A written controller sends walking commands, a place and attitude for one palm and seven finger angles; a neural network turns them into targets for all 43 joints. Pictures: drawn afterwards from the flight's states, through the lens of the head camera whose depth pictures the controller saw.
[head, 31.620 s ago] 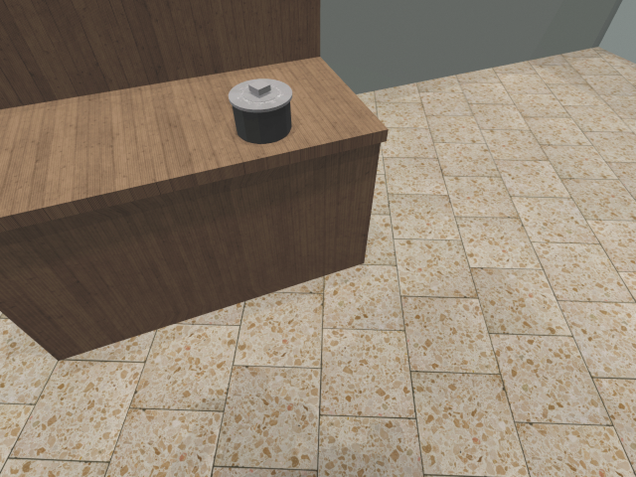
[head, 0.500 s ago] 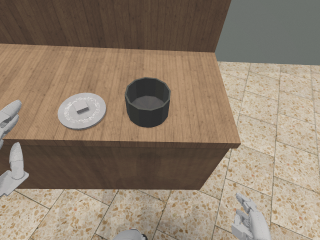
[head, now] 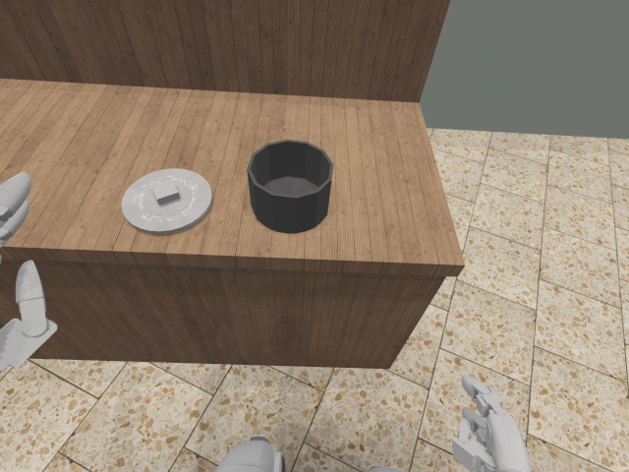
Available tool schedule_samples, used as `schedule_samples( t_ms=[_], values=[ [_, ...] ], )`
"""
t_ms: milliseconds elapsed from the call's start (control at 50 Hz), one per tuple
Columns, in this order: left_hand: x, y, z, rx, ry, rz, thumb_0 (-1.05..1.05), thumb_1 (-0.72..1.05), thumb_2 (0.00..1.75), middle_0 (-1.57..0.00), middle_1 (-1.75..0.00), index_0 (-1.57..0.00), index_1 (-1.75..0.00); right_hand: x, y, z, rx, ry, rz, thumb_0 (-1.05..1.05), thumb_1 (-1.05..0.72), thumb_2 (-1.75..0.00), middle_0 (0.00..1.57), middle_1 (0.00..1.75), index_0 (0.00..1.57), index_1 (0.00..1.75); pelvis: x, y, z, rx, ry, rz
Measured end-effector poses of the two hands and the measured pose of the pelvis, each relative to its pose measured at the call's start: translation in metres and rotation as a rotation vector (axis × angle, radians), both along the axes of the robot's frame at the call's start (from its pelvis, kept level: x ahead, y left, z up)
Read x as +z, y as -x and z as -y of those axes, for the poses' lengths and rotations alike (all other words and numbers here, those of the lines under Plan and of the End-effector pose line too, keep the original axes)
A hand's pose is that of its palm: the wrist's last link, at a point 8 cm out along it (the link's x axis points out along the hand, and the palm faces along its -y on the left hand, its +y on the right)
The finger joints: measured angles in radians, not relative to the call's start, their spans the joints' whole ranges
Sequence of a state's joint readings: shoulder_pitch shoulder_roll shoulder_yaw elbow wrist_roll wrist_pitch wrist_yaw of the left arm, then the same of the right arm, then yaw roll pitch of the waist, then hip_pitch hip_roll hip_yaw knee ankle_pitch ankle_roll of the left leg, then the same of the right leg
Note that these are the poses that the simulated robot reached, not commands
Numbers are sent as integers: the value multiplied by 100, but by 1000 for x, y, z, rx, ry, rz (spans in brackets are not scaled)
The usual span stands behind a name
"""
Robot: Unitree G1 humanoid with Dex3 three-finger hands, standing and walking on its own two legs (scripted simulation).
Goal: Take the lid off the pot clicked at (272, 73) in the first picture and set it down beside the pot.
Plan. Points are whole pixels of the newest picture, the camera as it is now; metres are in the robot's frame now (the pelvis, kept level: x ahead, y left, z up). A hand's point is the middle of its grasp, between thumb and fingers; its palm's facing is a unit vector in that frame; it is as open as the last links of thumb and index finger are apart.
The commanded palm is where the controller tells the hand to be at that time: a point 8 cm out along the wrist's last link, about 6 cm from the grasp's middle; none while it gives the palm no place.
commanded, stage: step back with the hand held close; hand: left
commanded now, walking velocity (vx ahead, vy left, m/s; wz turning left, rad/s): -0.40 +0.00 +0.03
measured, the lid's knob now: (165, 192) +0.58 +0.32 -0.07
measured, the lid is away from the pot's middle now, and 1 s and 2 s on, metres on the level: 0.24 0.24 0.24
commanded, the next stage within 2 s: stop stepping back and stand still in 0.64 s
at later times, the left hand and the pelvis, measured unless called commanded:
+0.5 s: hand (68, 388) +0.15 +0.19 +0.19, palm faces +0.19 -0.85 -0.48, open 7.4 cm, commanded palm +0.09 +0.26 +0.20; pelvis -0.06 -0.01 +0.01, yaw -3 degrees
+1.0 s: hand out of the picture +0.01 +0.20 +0.19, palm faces +0.23 -0.82 -0.52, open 7.4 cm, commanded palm -0.04 +0.26 +0.20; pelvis -0.18 -0.01 +0.00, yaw -2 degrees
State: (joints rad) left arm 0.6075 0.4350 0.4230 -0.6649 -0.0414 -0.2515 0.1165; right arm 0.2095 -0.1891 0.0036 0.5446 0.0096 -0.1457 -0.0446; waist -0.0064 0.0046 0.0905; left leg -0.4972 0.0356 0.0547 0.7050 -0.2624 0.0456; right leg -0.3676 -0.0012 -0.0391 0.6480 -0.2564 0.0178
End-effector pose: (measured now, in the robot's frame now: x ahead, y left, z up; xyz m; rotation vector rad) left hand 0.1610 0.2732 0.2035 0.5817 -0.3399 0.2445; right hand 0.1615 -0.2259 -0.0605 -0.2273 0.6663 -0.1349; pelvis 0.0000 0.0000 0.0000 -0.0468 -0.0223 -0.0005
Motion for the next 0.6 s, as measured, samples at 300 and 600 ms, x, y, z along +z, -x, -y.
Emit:
schedule_samples(
  t_ms=[300, 600],
  values=[
    [-2, 5, -3, -45, 47, 32, 2, 89, 89, -21, -30, -21, -30, 6, 45, 5, -66, 16, -45, 1, -90, -90, 20, 30, 20, 30, 6, 24, -1, -38, 14, -26],
    [-5, 50, 20, -116, 69, 0, 1, 89, 89, -22, -30, -21, -30, 8, 97, 26, -139, 18, -61, 1, -90, -90, 20, 30, 20, 30, 9, 67, 4, -55, -34, -35]
  ],
)
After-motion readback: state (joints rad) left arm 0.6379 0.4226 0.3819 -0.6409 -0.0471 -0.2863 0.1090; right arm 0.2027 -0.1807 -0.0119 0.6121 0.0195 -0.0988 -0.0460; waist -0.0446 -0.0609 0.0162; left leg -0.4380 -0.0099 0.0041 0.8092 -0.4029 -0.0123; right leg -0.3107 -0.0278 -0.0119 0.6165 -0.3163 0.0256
